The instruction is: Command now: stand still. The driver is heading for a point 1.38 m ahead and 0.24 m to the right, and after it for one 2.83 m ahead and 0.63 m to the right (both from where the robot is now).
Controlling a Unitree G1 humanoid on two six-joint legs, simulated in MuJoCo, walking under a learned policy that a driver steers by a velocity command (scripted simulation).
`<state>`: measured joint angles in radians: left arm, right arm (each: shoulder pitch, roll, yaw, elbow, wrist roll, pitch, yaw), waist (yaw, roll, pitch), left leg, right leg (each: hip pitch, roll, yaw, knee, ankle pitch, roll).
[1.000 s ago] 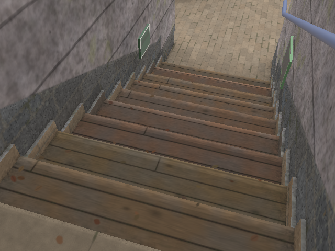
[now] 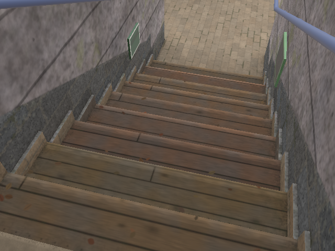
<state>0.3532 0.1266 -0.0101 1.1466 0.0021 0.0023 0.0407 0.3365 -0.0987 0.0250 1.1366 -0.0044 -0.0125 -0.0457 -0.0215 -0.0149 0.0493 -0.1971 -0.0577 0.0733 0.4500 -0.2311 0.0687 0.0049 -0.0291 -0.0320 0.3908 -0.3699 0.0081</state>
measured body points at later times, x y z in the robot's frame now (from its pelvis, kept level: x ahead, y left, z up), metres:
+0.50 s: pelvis -0.01 +0.00 -0.01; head -0.01 -0.01 +0.44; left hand -0.09 +0.20 -0.16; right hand -0.06 -0.21 -0.17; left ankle +0.01 +0.07 -0.73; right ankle -0.10 -0.12 -0.74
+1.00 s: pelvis +0.17 +0.02 +0.00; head +0.20 +0.02 +0.45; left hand +0.31 +0.24 -0.13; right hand +0.07 -0.20 -0.14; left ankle +0.07 +0.09 -0.74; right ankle +0.29 -0.09 -0.70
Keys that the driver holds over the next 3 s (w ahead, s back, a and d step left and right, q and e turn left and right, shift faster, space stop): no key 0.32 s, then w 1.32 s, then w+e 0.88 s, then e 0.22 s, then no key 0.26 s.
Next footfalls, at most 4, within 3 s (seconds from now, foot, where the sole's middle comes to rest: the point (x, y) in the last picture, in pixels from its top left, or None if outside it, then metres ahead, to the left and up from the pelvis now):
1.06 right None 0.30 -0.07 -0.77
1.62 left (134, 235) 0.63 0.17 -0.93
2.22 right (183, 193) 0.92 -0.08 -1.08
2.84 left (168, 156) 1.28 0.00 -1.24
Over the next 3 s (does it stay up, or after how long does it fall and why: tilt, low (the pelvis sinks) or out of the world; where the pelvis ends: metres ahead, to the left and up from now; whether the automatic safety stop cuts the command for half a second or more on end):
stays up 1.13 -0.01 -0.47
